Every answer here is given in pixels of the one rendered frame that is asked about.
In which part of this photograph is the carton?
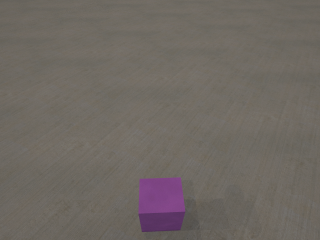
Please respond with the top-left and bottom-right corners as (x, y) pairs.
(138, 177), (186, 232)

